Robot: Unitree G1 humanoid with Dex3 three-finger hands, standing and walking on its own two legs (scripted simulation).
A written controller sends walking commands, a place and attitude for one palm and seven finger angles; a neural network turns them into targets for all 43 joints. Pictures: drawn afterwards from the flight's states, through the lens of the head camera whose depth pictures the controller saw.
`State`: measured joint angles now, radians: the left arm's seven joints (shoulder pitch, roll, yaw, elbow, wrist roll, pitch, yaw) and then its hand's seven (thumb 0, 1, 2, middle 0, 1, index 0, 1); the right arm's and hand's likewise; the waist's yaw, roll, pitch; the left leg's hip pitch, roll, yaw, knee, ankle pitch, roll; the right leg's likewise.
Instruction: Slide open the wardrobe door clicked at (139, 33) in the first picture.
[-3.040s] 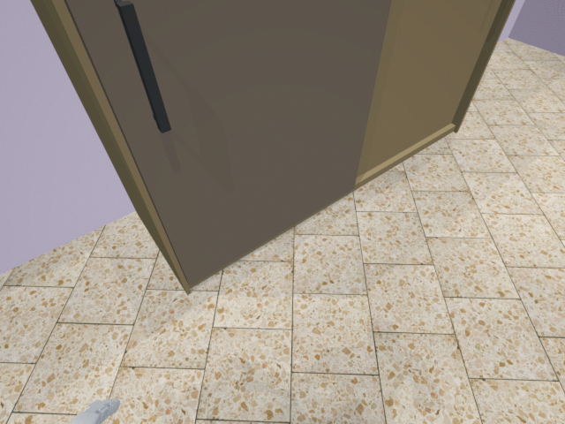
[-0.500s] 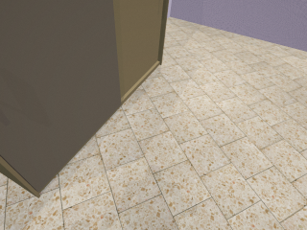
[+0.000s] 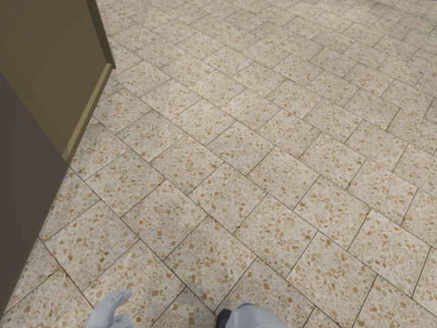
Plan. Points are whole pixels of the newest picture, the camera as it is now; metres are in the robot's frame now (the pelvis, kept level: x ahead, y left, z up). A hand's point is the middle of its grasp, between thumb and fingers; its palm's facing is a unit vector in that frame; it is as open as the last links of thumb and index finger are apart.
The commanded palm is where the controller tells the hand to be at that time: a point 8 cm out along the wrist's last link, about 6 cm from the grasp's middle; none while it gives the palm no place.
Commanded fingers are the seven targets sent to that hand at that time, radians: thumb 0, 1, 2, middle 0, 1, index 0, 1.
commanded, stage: walk to a spot facing it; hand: left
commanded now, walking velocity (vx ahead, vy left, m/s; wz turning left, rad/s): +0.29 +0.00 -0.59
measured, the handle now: out of the picture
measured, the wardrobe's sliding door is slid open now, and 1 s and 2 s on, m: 0.00 0.00 0.00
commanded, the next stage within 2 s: turn to face it in 0.24 s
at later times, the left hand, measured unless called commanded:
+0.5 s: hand (102, 283) +0.22 +0.25 -0.15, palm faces -0.08 -0.97 -0.23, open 7.4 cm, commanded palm none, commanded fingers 0.00 0.90 0.90 -0.20 -0.30 -0.20 -0.30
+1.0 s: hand (116, 214) +0.36 +0.24 -0.12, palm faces +0.00 -0.97 -0.23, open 7.4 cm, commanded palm none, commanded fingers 0.00 0.90 0.90 -0.20 -0.30 -0.20 -0.30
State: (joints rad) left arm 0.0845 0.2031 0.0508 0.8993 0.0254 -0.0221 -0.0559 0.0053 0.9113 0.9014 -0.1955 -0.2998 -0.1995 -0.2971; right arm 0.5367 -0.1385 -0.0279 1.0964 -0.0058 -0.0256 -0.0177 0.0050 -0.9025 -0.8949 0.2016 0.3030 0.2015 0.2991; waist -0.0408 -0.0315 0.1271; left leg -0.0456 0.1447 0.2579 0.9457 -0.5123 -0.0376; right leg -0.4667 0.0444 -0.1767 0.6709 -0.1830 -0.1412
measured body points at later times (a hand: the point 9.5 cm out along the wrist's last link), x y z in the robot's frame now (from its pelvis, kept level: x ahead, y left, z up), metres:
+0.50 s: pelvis +0.19 +0.05 +0.02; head +0.22 +0.06 +0.47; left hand +0.22 +0.30 -0.13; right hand +0.31 -0.20 -0.10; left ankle +0.27 +0.14 -0.71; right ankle +0.09 -0.05 -0.70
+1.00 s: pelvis +0.23 +0.05 +0.04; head +0.27 +0.05 +0.48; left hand +0.36 +0.29 -0.11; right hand +0.21 -0.20 -0.11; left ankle +0.27 +0.14 -0.71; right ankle +0.22 -0.09 -0.67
